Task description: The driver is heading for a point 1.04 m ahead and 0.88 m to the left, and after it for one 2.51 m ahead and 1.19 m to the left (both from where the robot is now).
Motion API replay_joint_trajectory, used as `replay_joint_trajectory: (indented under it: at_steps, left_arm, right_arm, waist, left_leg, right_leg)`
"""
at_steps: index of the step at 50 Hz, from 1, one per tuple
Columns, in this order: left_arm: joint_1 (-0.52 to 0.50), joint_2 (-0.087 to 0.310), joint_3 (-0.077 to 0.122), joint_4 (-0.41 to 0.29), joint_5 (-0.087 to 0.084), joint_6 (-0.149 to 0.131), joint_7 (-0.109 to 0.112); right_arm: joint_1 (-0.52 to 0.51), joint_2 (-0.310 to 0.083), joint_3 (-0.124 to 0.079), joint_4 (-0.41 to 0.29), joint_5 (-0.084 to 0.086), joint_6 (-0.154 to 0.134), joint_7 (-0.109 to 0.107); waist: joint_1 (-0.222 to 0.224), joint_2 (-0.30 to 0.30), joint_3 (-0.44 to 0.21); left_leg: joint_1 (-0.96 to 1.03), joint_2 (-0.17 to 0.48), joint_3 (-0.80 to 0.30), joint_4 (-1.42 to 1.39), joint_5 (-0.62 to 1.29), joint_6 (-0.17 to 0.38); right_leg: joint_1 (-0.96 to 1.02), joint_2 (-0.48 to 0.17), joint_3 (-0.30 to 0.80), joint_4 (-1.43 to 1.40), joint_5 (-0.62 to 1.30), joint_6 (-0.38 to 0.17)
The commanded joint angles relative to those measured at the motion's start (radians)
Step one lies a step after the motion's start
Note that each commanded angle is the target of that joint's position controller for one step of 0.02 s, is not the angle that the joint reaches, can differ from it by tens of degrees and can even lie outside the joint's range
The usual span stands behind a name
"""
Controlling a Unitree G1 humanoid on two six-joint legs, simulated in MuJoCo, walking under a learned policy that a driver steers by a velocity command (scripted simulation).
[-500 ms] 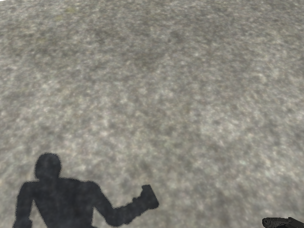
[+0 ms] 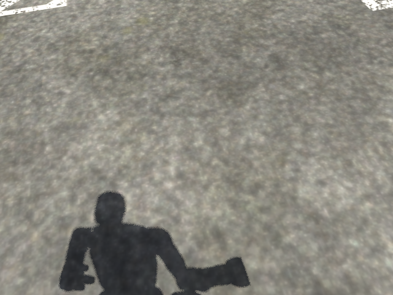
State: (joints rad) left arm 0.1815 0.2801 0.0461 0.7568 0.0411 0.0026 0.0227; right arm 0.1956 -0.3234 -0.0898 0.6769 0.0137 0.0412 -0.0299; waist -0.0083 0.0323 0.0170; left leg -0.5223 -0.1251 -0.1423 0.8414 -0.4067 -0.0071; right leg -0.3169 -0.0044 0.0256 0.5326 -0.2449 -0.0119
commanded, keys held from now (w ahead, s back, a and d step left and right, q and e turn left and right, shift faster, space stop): q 0.68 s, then w+q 0.32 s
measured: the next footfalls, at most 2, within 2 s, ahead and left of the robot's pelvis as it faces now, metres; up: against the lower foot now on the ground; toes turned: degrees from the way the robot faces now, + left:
left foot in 0.34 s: +0.02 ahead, +0.15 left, +0.00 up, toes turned +14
right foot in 0.80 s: +0.10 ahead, -0.05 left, +0.00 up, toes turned +33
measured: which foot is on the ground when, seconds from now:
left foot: up 0.00-0.32, down 0.34-0.80, up 0.82-1.00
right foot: down 0.00-0.34, up 0.36-0.78, down 0.80-1.00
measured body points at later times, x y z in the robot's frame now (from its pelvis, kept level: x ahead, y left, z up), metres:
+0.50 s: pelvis -0.01 +0.05 +0.01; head +0.02 +0.09 +0.45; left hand +0.03 +0.37 -0.11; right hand +0.23 -0.18 -0.07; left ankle -0.02 +0.14 -0.74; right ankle +0.02 -0.10 -0.65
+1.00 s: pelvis +0.05 +0.05 +0.01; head +0.06 +0.04 +0.46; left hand -0.06 +0.33 -0.09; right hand +0.34 -0.09 -0.09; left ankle -0.01 +0.20 -0.65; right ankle +0.07 -0.07 -0.74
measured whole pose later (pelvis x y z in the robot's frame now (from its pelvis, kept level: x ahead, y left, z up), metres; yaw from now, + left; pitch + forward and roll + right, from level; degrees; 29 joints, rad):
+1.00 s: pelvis +0.05 +0.05 +0.01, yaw +36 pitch +1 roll +0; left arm 0.32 0.27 0.07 0.73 0.01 -0.06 0.03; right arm 0.23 -0.33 -0.09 0.64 0.02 0.01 0.00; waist 0.04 0.05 -0.01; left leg -0.62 -0.01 -0.09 1.11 -0.26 -0.03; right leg -0.12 -0.01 -0.04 0.36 -0.27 -0.01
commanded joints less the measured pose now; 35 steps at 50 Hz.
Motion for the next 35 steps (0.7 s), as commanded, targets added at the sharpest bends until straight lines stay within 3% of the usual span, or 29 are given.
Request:
replay_joint_trajectory:
  at_steps: [1, 2, 5, 9, 13, 15, 16, 17, 18, 19, 20, 21, 22, 23, 25, 29, 34, 35]
  left_arm:
    - [-0.111, 0.128, 0.033, -0.102, -0.022, -0.019, 0.016]
    - [-0.106, 0.118, 0.027, -0.102, -0.028, -0.017, 0.020]
    - [-0.047, 0.124, 0.032, -0.090, -0.022, -0.002, 0.028]
    - [-0.008, 0.181, 0.058, -0.078, -0.029, 0.013, 0.026]
    - [-0.017, 0.214, 0.075, -0.072, -0.049, 0.012, 0.007]
    - [-0.042, 0.215, 0.078, -0.066, -0.069, 0.009, 0.005]
    - [-0.019, 0.192, 0.074, -0.052, -0.075, 0.006, 0.002]
    - [0.032, 0.147, 0.063, -0.035, -0.057, 0.001, -0.004]
    - [0.023, 0.068, 0.032, -0.087, 0.008, -0.003, -0.014]
    - [-0.085, 0.119, 0.048, -0.117, -0.012, -0.008, -0.003]
    - [-0.117, 0.152, 0.060, -0.120, -0.040, -0.003, 0.003]
    - [-0.104, 0.153, 0.064, -0.110, -0.044, 0.001, 0.010]
    - [-0.091, 0.155, 0.068, -0.093, -0.034, 0.005, 0.019]
    - [-0.070, 0.157, 0.071, -0.091, -0.027, 0.007, 0.023]
    - [-0.039, 0.142, 0.071, -0.086, -0.032, 0.003, 0.018]
    - [-0.072, 0.110, 0.058, -0.103, -0.035, -0.001, 0.014]
    - [-0.088, 0.114, 0.057, -0.121, -0.042, -0.015, -0.001]
    - [-0.078, 0.118, 0.058, -0.122, -0.046, -0.019, -0.006]
  right_arm:
    - [0.077, -0.135, -0.052, -0.028, -0.004, 0.006, -0.010]
    - [0.078, -0.111, -0.046, -0.026, -0.004, 0.015, -0.010]
    - [-0.007, -0.069, -0.028, -0.075, 0.011, 0.016, -0.004]
    - [-0.064, -0.039, -0.006, -0.125, 0.005, 0.011, 0.019]
    - [-0.047, -0.063, -0.014, -0.137, 0.006, 0.019, 0.038]
    - [-0.001, -0.062, -0.020, -0.126, 0.007, 0.023, 0.046]
    - [0.037, -0.077, -0.030, -0.110, 0.006, 0.023, 0.043]
    - [0.084, -0.137, -0.051, -0.102, 0.006, 0.023, 0.031]
    - [0.098, -0.266, -0.075, -0.127, 0.000, 0.019, 0.013]
    - [0.113, -0.233, -0.063, -0.138, -0.037, -0.005, 0.025]
    - [0.076, -0.202, -0.052, -0.130, -0.039, -0.025, 0.029]
    - [0.015, -0.176, -0.045, -0.125, -0.022, -0.034, 0.025]
    - [-0.026, -0.146, -0.034, -0.131, -0.006, -0.034, 0.020]
    - [-0.056, -0.139, -0.027, -0.134, 0.000, -0.030, 0.014]
    - [-0.061, -0.130, -0.020, -0.136, -0.009, -0.026, 0.005]
    - [-0.042, -0.147, -0.025, -0.125, -0.007, -0.022, -0.004]
    - [-0.053, -0.167, -0.033, -0.127, -0.007, -0.012, 0.004]
    - [-0.050, -0.166, -0.033, -0.126, -0.003, -0.010, 0.006]
  waist:
    - [-0.030, -0.167, -0.042]
    - [-0.022, -0.163, -0.031]
    - [0.029, -0.185, -0.021]
    - [0.068, -0.215, -0.062]
    - [0.058, -0.228, -0.076]
    - [0.017, -0.215, -0.079]
    - [0.001, -0.182, -0.089]
    - [-0.005, -0.039, -0.119]
    - [0.026, 0.303, -0.128]
    - [-0.065, 0.215, -0.190]
    - [-0.052, 0.129, -0.142]
    - [-0.019, 0.101, -0.102]
    - [-0.005, 0.076, -0.091]
    - [0.014, 0.087, -0.085]
    - [0.028, 0.100, -0.110]
    - [0.007, 0.101, -0.099]
    - [-0.010, 0.120, -0.085]
    - [-0.011, 0.117, -0.104]
  left_leg:
    - [-0.121, 0.055, 0.004, 0.336, -0.009, -0.045]
    - [-0.126, 0.062, 0.017, 0.382, 0.011, -0.062]
    - [-0.153, 0.098, 0.080, 0.273, 0.064, -0.095]
    - [-0.045, 0.150, 0.130, 0.054, 0.021, -0.097]
    - [0.097, 0.139, 0.194, -0.129, 0.036, -0.054]
    - [0.201, 0.125, 0.217, -0.311, 0.153, -0.006]
    - [0.307, 0.105, 0.211, -0.417, 0.252, 0.029]
    - [0.486, 0.170, 0.086, -0.472, 0.470, 0.076]
    - [0.647, 0.448, -0.290, -0.429, 0.913, 0.224]
    - [0.547, 0.523, -0.365, -0.464, 0.834, 0.377]
    - [0.509, 0.460, -0.275, -0.485, 0.726, 0.346]
    - [0.472, 0.398, -0.211, -0.489, 0.629, 0.285]
    - [0.451, 0.364, -0.185, -0.490, 0.577, 0.247]
    - [0.409, 0.341, -0.165, -0.494, 0.593, 0.239]
    - [0.385, 0.316, -0.153, -0.499, 0.583, 0.242]
    - [0.393, 0.296, -0.196, -0.492, 0.467, 0.240]
    - [0.330, 0.289, -0.302, -0.473, 0.381, 0.247]
    - [0.329, 0.282, -0.327, -0.480, 0.293, 0.246]
  right_leg:
    - [0.122, -0.276, 0.229, -0.237, 0.175, -0.156]
    - [0.123, -0.261, 0.178, -0.231, 0.230, -0.157]
    - [0.205, -0.243, 0.091, -0.235, 0.271, -0.178]
    - [0.266, -0.288, 0.050, -0.212, 0.345, -0.199]
    - [0.242, -0.318, 0.014, -0.176, 0.414, -0.193]
    - [0.216, -0.314, -0.019, -0.111, 0.401, -0.151]
    - [0.164, -0.289, -0.059, -0.043, 0.340, -0.101]
    - [0.022, -0.227, -0.141, 0.122, 0.172, -0.017]
    - [-0.302, -0.081, -0.200, 0.451, -0.414, 0.091]
    - [-0.360, -0.027, -0.026, 0.622, -0.462, 0.101]
    - [-0.372, -0.046, 0.014, 0.679, -0.384, 0.089]
    - [-0.380, -0.057, 0.028, 0.657, -0.290, 0.079]
    - [-0.375, -0.063, 0.039, 0.633, -0.229, 0.081]
    - [-0.340, -0.051, 0.036, 0.633, -0.176, 0.089]
    - [-0.291, -0.025, 0.031, 0.620, -0.114, 0.098]
    - [-0.263, -0.004, 0.044, 0.405, -0.087, 0.110]
    - [-0.148, 0.028, 0.060, 0.228, -0.127, 0.097]
    - [-0.120, 0.034, 0.057, 0.193, -0.129, 0.088]
Keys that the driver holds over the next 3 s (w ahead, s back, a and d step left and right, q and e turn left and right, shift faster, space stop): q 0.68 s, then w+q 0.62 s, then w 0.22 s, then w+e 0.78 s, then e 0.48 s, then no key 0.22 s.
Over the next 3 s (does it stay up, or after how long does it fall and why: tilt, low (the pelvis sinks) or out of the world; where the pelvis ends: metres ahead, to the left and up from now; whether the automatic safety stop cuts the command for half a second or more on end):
stays up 0.67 0.73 0.00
